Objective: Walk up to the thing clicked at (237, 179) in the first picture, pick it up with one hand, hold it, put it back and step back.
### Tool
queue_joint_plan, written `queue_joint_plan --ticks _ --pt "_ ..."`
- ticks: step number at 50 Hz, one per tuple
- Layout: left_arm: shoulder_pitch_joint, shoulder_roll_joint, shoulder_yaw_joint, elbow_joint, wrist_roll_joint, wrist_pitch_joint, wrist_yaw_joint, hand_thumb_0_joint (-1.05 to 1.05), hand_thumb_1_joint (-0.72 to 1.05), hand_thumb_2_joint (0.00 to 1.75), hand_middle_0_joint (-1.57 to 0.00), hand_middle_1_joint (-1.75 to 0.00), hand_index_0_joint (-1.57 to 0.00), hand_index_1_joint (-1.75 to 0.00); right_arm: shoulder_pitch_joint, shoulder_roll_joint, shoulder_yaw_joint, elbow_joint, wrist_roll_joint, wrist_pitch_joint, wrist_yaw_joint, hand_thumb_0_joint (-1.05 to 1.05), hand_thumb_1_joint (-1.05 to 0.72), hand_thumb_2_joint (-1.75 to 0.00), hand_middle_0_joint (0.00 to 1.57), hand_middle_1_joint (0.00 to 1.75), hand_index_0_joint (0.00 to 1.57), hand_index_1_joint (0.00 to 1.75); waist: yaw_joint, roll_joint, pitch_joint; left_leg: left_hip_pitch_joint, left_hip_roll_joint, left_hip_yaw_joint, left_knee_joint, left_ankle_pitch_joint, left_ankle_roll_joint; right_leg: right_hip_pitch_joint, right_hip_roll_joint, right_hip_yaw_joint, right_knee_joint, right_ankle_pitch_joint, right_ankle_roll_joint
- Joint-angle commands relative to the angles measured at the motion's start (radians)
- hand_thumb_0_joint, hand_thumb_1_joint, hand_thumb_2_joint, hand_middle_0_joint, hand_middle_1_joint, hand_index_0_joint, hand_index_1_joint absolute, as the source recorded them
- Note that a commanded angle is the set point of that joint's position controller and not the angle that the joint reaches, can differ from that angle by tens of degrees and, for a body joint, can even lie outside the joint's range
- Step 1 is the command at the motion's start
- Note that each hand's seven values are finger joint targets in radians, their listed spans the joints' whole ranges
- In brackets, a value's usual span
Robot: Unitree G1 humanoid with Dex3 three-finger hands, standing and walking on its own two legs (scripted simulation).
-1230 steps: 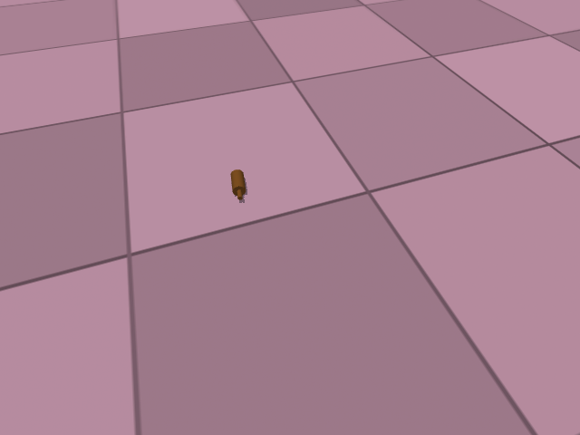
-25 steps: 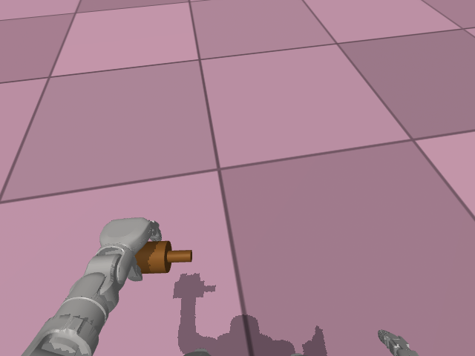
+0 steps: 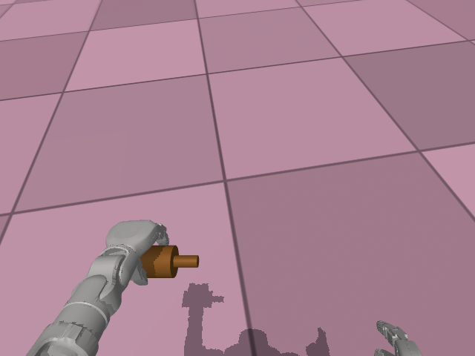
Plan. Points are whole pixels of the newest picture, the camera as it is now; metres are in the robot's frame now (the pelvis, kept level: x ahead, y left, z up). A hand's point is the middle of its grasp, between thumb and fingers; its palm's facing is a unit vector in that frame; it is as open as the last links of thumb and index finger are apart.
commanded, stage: hold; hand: left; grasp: from above
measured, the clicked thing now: (157, 261) +0.31 +0.20 -0.08
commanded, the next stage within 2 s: crouch in 1.22 s
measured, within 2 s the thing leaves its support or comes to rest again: neither
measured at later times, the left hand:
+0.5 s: hand (139, 261) +0.29 +0.21 -0.03, palm faces -0.45 -0.05 -0.89, open 9.1 cm
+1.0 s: hand (136, 263) +0.28 +0.22 -0.03, palm faces -0.45 -0.04 -0.89, open 9.1 cm
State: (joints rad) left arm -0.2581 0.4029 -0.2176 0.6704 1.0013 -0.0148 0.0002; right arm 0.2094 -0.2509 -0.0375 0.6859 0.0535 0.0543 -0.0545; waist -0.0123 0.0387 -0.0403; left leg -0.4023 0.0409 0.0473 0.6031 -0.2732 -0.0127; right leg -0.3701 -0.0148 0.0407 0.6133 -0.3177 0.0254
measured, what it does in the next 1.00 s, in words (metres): stands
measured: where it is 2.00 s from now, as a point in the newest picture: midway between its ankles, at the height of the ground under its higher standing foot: outside the picture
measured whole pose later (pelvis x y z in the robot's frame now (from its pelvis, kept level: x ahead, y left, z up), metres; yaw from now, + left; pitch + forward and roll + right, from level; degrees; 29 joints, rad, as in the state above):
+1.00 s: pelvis -0.01 +0.00 +0.01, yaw +0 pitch +1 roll +0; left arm -0.24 0.41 -0.22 0.62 1.00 -0.03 -0.04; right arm 0.17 -0.25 -0.02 0.67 0.06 0.09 -0.07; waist 0.00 0.04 0.00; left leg -0.28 0.04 0.05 0.47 -0.20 -0.02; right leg -0.26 -0.02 0.04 0.50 -0.25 0.02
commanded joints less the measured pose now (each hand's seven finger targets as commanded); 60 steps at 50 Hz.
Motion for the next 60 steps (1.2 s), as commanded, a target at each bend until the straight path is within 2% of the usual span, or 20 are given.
queue_joint_plan --ticks 1,22,23,25,27,29,30,33,34,36,38,41,43,44,47,49,51,53,56,60 --pt "-0.324 0.209 0.107 -0.21 -0.001 -0.002 0.034 0.0 0.85 0.56 -1.1 -0.56 -1.15 -0.5 -0.057 -0.134 -0.045 -0.134 0.004 -0.033 -0.01 0.0 -0.9 -0.9 0.2 0.3 0.2 0.3 0.006 -0.02 -0.265 0.204 -0.052 0.002 -0.073 0.227 0.027 0.059 0.047 -0.023 -0.113 0.242 -0.018" --pt "-0.276 0.21 0.118 -0.227 -0.01 -0.005 0.002 0.0 0.8 0.59 -1.13 -0.5 -1.15 -0.48 -0.11 -0.127 -0.036 -0.161 0.011 -0.017 -0.015 0.0 -0.9 -0.9 0.2 0.3 0.2 0.3 0.023 -0.021 -0.204 0.245 -0.051 0.005 -0.151 0.18 0.027 0.101 0.043 -0.024 -0.181 0.177 -0.025" --pt "-0.3 0.195 0.099 -0.262 -0.013 -0.008 -0.003 0.0 0.8 0.58 -1.11 -0.53 -1.14 -0.5 -0.103 -0.127 -0.035 -0.159 0.008 -0.018 -0.014 0.0 -0.9 -0.9 0.2 0.3 0.2 0.3 0.012 -0.025 -0.224 0.256 -0.049 0.003 -0.148 0.191 0.029 0.103 0.043 -0.023 -0.178 0.192 -0.023" --pt "-0.306 0.229 0.13 -0.27 -0.012 -0.011 -0.003 0.0 0.83 0.59 -1.12 -0.53 -1.16 -0.5 -0.108 -0.129 -0.035 -0.16 0.011 -0.016 -0.017 0.0 -0.9 -0.9 0.2 0.3 0.2 0.3 0.02 -0.008 -0.228 0.264 -0.05 0.006 -0.151 0.201 0.027 0.11 0.045 -0.023 -0.18 0.197 -0.024" --pt "-0.32 0.201 0.1 -0.288 -0.008 -0.011 -0.006 0.0 0.83 0.61 -1.13 -0.54 -1.16 -0.51 -0.112 -0.125 -0.034 -0.16 0.011 -0.015 -0.017 0.0 -0.9 -0.9 0.2 0.3 0.2 0.3 0.015 -0.017 -0.238 0.28 -0.052 0.007 -0.149 0.223 0.029 0.113 0.042 -0.02 -0.179 0.228 -0.022" --pt "-0.323 0.23 0.129 -0.28 -0.012 -0.008 -0.002 0.0 0.84 0.6 -1.13 -0.54 -1.17 -0.51 -0.115 -0.128 -0.034 -0.155 0.012 -0.014 -0.02 0.0 -0.9 -0.9 0.2 0.3 0.2 0.3 0.022 -0.022 -0.236 0.287 -0.051 0.007 -0.152 0.229 0.029 0.119 0.042 -0.022 -0.187 0.23 -0.019" --pt "-0.306 0.198 0.102 -0.257 -0.015 -0.004 -0.005 0.0 0.82 0.6 -1.14 -0.52 -1.16 -0.5 -0.115 -0.124 -0.031 -0.155 0.011 -0.014 -0.02 0.0 -0.9 -0.9 0.2 0.3 0.2 0.3 0.012 -0.042 -0.215 0.281 -0.052 0.008 -0.152 0.221 0.032 0.116 0.04 -0.022 -0.192 0.228 -0.017" --pt "-0.25 0.211 0.124 -0.222 -0.02 0.0 -0.012 0.0 0.84 0.59 -1.14 -0.52 -1.17 -0.49 -0.118 -0.128 -0.031 -0.156 0.013 -0.011 -0.02 0.0 -0.9 -0.9 0.2 0.3 0.2 0.3 0.021 -0.047 -0.189 0.269 -0.051 0.009 -0.163 0.205 0.03 0.115 0.042 -0.025 -0.2 0.204 -0.019" --pt "-0.252 0.182 0.094 -0.239 -0.022 -0.005 -0.02 0.0 0.82 0.6 -1.13 -0.53 -1.16 -0.5 -0.126 -0.123 -0.029 -0.16 0.012 -0.01 -0.02 0.0 -0.9 -0.9 0.2 0.3 0.2 0.3 0.014 -0.044 -0.173 0.265 -0.05 0.007 -0.168 0.193 0.03 0.104 0.042 -0.027 -0.202 0.194 -0.021" --pt "-0.283 0.228 0.122 -0.248 -0.011 -0.011 -0.025 0.0 0.83 0.59 -1.13 -0.53 -1.16 -0.5 -0.129 -0.126 -0.03 -0.159 0.012 -0.009 -0.022 0.0 -0.9 -0.9 0.2 0.3 0.2 0.3 0.026 -0.042 -0.187 0.27 -0.051 0.003 -0.169 0.201 0.03 0.112 0.041 -0.027 -0.204 0.195 -0.022" --pt "-0.302 0.212 0.112 -0.283 -0.017 -0.019 -0.027 0.0 0.83 0.6 -1.13 -0.54 -1.16 -0.51 -0.128 -0.12 -0.028 -0.164 0.012 -0.007 -0.02 0.0 -0.9 -0.9 0.2 0.3 0.2 0.3 0.02 -0.033 -0.197 0.278 -0.055 0.008 -0.169 0.19 0.033 0.118 0.037 -0.021 -0.208 0.19 -0.02" --pt "-0.294 0.19 0.095 -0.267 -0.014 -0.019 -0.02 0.0 0.83 0.61 -1.14 -0.55 -1.17 -0.52 -0.119 -0.121 -0.028 -0.16 0.013 -0.005 -0.021 0.0 -0.9 -0.9 0.2 0.3 0.2 0.3 0.014 -0.02 -0.217 0.295 -0.051 0.007 -0.167 0.229 0.029 0.121 0.041 -0.024 -0.193 0.23 -0.023" --pt "-0.313 0.238 0.141 -0.255 -0.01 -0.023 -0.003 0.0 0.84 0.62 -1.15 -0.53 -1.18 -0.51 -0.113 -0.128 -0.031 -0.155 0.012 -0.002 -0.022 0.0 -0.9 -0.9 0.2 0.3 0.2 0.3 0.018 -0.011 -0.214 0.291 -0.046 0.003 -0.174 0.226 0.025 0.118 0.047 -0.03 -0.191 0.218 -0.026" --pt "-0.317 0.218 0.12 -0.268 -0.003 -0.024 -0.002 0.0 0.83 0.62 -1.15 -0.52 -1.17 -0.51 -0.117 -0.123 -0.031 -0.158 0.012 -0.003 -0.021 0.0 -0.9 -0.9 0.2 0.3 0.2 0.3 0.018 -0.001 -0.22 0.298 -0.047 0.004 -0.175 0.225 0.024 0.119 0.046 -0.03 -0.191 0.217 -0.03" --pt "-0.346 0.235 0.136 -0.267 -0.005 -0.021 0.013 0.0 0.84 0.61 -1.14 -0.53 -1.17 -0.51 -0.116 -0.127 -0.033 -0.15 0.01 -0.002 -0.021 0.0 -0.9 -0.9 0.2 0.3 0.2 0.3 0.02 0.001 -0.232 0.299 -0.048 0.004 -0.171 0.233 0.024 0.125 0.044 -0.029 -0.195 0.223 -0.027" --pt "-0.328 0.202 0.108 -0.234 -0.002 -0.012 0.014 0.0 0.82 0.63 -1.14 -0.54 -1.16 -0.52 -0.114 -0.127 -0.033 -0.152 0.011 -0.001 -0.018 0.0 -0.9 -0.9 0.2 0.3 0.2 0.3 0.012 -0.015 -0.211 0.299 -0.048 0.005 -0.176 0.219 0.026 0.122 0.042 -0.029 -0.2 0.214 -0.027" --pt "-0.325 0.225 0.129 -0.22 -0.006 -0.012 0.015 0.0 0.81 0.6 -1.12 -0.55 -1.15 -0.51 -0.106 -0.131 -0.037 -0.145 0.01 0.0 -0.018 0.0 -0.9 -0.9 0.2 0.3 0.2 0.3 0.015 -0.009 -0.223 0.295 -0.046 0.004 -0.176 0.223 0.025 0.123 0.044 -0.031 -0.199 0.217 -0.028" --pt "-0.294 0.188 0.091 -0.217 -0.008 -0.015 0.001 0.0 0.81 0.62 -1.14 -0.53 -1.16 -0.51 -0.108 -0.127 -0.037 -0.15 0.01 -0.001 -0.016 0.0 -0.9 -0.9 0.2 0.3 0.2 0.3 0.015 -0.023 -0.205 0.287 -0.043 0.0 -0.179 0.221 0.024 0.126 0.045 -0.036 -0.2 0.212 -0.029" --pt "-0.278 0.215 0.121 -0.246 -0.013 -0.02 -0.007 0.0 0.81 0.61 -1.13 -0.52 -1.16 -0.5 -0.118 -0.126 -0.036 -0.162 0.013 0.001 -0.017 0.0 -0.9 -0.9 0.2 0.3 0.2 0.3 0.03 -0.011 -0.213 0.285 -0.049 0.003 -0.182 0.218 0.024 0.134 0.043 -0.033 -0.205 0.205 -0.03" --pt "-0.295 0.218 0.121 -0.252 -0.013 -0.026 -0.007 0.0 0.83 0.61 -1.14 -0.53 -1.17 -0.51 -0.114 -0.126 -0.033 -0.16 0.013 0.002 -0.021 0.0 -0.9 -0.9 0.2 0.3 0.2 0.3 0.016 -0.026 -0.217 0.295 -0.05 0.005 -0.173 0.224 0.028 0.125 0.04 -0.027 -0.206 0.22 -0.025"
